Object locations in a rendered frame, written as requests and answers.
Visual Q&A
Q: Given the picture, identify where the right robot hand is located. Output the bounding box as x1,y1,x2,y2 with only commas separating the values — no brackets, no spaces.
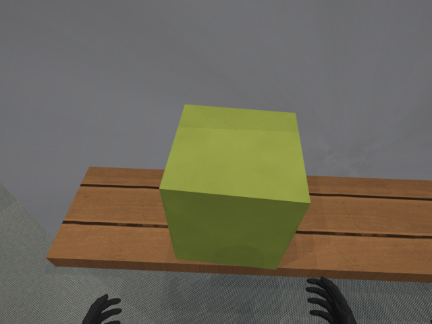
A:
306,276,357,324

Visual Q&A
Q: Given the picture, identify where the table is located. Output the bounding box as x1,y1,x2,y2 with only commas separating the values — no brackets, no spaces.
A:
46,167,432,324

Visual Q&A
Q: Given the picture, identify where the carton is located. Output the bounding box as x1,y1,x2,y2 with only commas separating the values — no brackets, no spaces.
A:
159,105,311,270

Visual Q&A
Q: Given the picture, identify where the left robot hand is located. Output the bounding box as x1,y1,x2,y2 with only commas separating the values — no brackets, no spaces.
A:
82,294,122,324

